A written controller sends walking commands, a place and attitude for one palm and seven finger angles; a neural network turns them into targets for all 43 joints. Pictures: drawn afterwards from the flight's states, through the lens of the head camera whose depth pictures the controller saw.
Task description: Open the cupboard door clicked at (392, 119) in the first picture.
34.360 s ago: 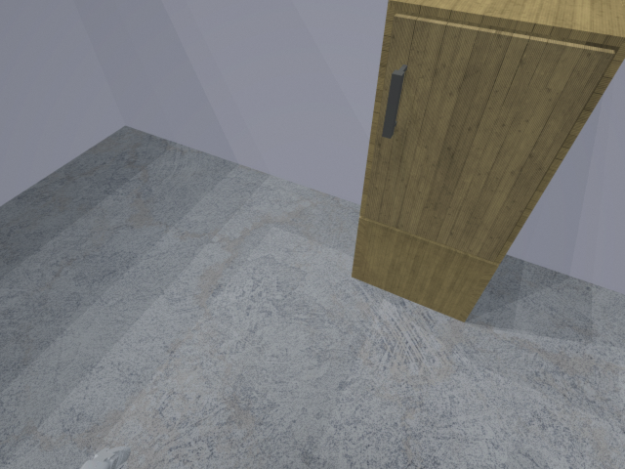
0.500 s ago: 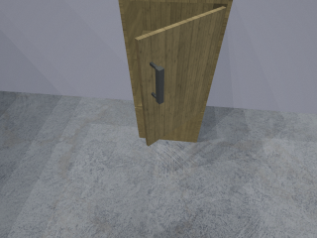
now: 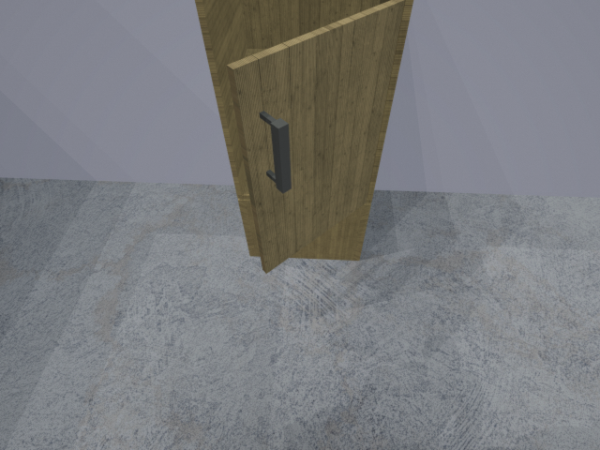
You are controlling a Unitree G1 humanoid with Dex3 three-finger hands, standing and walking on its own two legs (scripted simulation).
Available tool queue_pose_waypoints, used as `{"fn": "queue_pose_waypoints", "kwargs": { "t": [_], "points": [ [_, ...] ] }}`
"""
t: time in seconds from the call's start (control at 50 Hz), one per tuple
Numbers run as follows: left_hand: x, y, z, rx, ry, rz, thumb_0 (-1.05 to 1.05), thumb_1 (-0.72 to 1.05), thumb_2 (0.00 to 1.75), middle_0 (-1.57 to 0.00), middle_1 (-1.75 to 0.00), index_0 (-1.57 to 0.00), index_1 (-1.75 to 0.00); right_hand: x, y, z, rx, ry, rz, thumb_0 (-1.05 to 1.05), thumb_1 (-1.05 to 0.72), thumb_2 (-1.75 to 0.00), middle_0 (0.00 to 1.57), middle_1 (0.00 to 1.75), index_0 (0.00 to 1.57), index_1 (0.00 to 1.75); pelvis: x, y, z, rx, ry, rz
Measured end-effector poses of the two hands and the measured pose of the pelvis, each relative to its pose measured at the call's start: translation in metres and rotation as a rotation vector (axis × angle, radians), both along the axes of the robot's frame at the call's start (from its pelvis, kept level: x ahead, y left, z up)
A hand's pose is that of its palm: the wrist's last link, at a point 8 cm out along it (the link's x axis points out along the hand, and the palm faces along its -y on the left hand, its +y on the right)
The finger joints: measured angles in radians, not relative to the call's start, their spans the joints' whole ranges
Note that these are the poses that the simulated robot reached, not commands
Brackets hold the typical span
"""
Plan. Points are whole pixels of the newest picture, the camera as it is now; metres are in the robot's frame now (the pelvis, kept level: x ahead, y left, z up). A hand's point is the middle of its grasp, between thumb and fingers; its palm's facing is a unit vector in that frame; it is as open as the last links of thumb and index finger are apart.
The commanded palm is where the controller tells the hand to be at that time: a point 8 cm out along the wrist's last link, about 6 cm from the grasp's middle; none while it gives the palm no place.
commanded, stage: walk to a spot facing it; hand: left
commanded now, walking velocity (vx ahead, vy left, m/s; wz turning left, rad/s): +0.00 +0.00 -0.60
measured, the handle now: (275, 153) +0.61 +0.09 +0.03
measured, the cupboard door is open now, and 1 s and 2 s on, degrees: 44 44 44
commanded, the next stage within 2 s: none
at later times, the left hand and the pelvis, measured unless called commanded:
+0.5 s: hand out of the picture +0.11 +0.17 -0.16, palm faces -0.19 -0.93 -0.30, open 7.4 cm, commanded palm none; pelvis +0.00 -0.02 -0.01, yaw -15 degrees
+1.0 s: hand (234, 406) +0.21 +0.13 -0.16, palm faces -0.50 -0.84 -0.22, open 7.4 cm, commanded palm none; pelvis +0.02 -0.01 +0.00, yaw -32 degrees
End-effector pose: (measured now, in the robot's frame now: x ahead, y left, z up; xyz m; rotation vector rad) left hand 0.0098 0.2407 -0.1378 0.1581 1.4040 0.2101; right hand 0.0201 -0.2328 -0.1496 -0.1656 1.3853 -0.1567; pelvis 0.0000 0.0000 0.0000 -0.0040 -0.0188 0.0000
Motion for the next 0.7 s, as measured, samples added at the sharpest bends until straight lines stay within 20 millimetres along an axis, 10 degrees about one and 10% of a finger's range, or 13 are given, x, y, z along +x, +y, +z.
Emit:
{"fn": "queue_pose_waypoints", "kwargs": {
  "t": [0.36,0.7],
  "points": [
    [0.1,-0.008,0.005,0.048,-0.159,-0.218,0.01,0.91,0.9,-0.2,-0.3,-0.19,-0.3,-0.051,-0.027,-0.017,-0.009,0.016,-0.177,0.0,-0.9,-0.9,0.2,0.3,0.2,0.3,-0.003,-0.017,-0.016,0.032,0.035,-0.169],
    [0.123,-0.026,-0.004,-0.004,-0.082,-0.379,0.01,0.91,0.9,-0.2,-0.3,-0.2,-0.3,0.031,-0.053,0.029,-0.107,-0.298,-0.304,0.0,-0.91,-0.9,0.2,0.3,0.2,0.29,0.009,-0.009,-0.004,0.015,0.049,-0.383]
  ]
}}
